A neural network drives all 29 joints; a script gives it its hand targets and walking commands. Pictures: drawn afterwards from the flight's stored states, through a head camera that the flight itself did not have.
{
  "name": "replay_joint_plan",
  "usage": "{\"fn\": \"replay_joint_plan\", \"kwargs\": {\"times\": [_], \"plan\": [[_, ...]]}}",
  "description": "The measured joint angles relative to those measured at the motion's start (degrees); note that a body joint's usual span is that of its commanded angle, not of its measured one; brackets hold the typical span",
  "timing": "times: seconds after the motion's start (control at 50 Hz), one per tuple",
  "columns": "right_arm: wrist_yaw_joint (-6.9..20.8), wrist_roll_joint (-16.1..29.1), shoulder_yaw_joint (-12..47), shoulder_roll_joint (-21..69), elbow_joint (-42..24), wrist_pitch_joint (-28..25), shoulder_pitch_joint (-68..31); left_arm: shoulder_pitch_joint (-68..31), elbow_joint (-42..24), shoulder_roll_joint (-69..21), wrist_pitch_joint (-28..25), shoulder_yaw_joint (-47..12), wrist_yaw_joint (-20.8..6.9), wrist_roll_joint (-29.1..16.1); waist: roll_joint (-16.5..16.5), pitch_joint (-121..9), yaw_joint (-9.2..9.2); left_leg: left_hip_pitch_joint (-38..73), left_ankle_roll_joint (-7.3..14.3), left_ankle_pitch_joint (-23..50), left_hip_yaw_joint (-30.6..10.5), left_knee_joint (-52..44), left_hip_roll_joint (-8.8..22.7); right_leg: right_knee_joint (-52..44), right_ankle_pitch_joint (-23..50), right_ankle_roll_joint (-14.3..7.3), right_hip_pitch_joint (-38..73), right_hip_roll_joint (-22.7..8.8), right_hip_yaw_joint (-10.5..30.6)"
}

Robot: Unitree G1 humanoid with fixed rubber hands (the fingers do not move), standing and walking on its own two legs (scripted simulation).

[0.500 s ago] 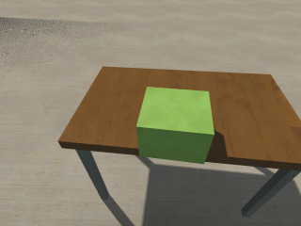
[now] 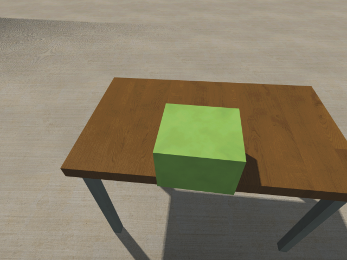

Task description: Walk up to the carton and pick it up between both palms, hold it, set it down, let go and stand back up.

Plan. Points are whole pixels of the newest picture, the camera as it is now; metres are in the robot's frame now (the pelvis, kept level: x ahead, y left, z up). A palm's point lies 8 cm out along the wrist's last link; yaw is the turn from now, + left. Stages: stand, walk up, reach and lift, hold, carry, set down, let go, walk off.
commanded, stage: stand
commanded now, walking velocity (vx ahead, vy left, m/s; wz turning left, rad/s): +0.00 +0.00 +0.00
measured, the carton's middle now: (198, 147) +0.46 -0.04 -0.02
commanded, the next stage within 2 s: none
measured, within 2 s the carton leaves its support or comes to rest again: neither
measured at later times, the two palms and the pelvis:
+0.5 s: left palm out of the picture +0.03 +0.24 -0.13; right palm out of the picture +0.03 -0.24 -0.13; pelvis +0.02 +0.00 +0.00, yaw +0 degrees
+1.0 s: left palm out of the picture +0.02 +0.24 -0.14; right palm out of the picture +0.02 -0.23 -0.13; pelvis +0.03 +0.01 +0.00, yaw +0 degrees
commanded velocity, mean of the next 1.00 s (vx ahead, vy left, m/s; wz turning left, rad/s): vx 0.00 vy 0.00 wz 0.00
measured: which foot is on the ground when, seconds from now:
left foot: down 0.00-1.00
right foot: down 0.00-1.00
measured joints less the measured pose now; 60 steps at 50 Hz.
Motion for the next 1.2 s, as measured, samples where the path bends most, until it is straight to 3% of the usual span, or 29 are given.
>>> {"fn": "replay_joint_plan", "kwargs": {"times": [1.2], "plan": [[-1.33,0.46,0.52,2.87,7.29,-0.25,-1.57,-3.78,8.73,-1.99,0.43,-0.98,1.37,-0.33,-0.69,1.31,0.09,4.35,0.53,-0.67,0.45,-3.95,-0.95,-3.45,-0.72,0.97,4.0,-0.69,0.64]]}}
